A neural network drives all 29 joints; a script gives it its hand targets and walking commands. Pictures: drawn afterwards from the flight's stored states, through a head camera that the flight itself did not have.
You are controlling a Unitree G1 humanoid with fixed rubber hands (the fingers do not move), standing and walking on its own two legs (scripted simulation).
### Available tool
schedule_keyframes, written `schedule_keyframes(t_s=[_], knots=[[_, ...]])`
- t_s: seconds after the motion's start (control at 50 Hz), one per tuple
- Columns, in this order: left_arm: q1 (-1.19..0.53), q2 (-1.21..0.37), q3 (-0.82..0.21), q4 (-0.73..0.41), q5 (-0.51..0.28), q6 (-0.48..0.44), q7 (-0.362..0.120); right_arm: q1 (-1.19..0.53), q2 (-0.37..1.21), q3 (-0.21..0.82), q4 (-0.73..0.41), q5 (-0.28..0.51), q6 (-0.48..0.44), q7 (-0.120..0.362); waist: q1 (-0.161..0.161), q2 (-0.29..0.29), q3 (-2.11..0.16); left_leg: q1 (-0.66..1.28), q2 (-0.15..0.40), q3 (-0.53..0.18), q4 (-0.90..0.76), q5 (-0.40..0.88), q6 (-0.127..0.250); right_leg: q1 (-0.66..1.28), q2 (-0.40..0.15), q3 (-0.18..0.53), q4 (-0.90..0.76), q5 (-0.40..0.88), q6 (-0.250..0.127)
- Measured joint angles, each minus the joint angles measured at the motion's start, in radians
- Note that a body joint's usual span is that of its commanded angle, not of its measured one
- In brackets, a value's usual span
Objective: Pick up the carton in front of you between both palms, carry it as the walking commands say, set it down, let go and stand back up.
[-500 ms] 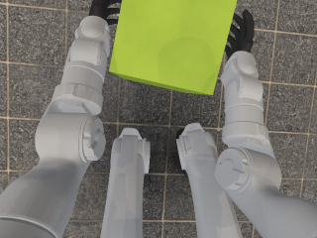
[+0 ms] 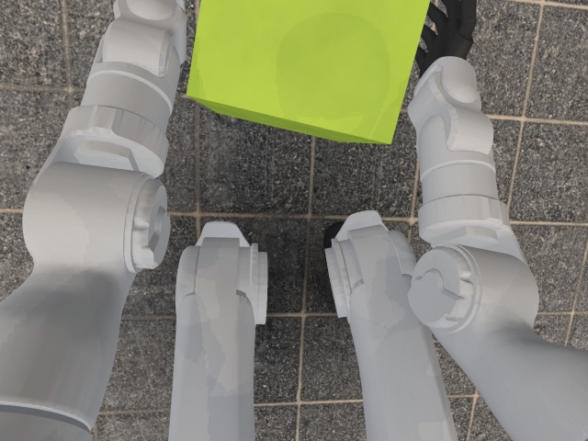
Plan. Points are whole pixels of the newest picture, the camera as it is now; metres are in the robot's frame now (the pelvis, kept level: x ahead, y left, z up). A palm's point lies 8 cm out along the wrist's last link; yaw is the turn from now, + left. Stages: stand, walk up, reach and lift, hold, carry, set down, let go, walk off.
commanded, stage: set down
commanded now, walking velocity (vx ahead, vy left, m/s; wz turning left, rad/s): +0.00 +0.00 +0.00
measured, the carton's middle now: (301, 47) +0.52 -0.01 -0.24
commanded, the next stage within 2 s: none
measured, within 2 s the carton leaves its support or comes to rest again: rests again in 0.34 s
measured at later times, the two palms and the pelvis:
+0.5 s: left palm (170, 1) +0.55 +0.14 -0.18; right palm (438, 65) +0.49 -0.16 -0.17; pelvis +0.00 +0.00 -0.01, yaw +0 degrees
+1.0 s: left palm (157, 15) +0.54 +0.16 -0.20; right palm (440, 76) +0.48 -0.17 -0.18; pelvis -0.01 +0.00 -0.02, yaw -1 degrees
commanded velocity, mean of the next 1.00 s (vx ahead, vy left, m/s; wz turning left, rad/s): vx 0.00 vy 0.00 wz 0.00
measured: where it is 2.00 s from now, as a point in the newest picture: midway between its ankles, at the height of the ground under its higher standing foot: (291, 300)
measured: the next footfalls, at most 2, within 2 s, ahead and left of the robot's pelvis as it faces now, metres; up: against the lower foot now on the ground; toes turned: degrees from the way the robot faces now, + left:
none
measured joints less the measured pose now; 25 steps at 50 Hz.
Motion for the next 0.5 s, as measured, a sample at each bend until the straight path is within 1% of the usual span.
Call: schedule_keyframes(t_s=[0.16, 0.34, 0.5], knots=[[0.005, 0.02, 0.002, 0.033, 0.0, -0.015, -0.008, -0.031, -0.004, -0.007, 0.059, -0.029, -0.007, 0.02, -0.011, 0.001, 0.028, 0.006, 0.002, 0.004, 0.015, 0.007, 0.004, 0.01, -0.005, -0.003, 0.016, 0.003, 0.0], [-0.02, 0.026, 0.008, 0.068, 0.014, -0.018, -0.008, -0.06, -0.026, -0.017, 0.107, -0.048, -0.013, 0.056, -0.018, 0.002, 0.065, 0.012, 0.01, 0.012, 0.034, 0.005, 0.018, 0.022, -0.012, -0.005, 0.032, -0.003, 0.004], [-0.029, 0.012, 0.027, 0.073, 0.032, -0.019, -0.034, -0.064, -0.051, -0.041, 0.134, -0.063, -0.022, 0.085, -0.01, -0.002, 0.069, 0.007, 0.022, 0.02, 0.05, -0.001, 0.029, 0.018, -0.016, -0.007, 0.045, -0.008, 0.005]])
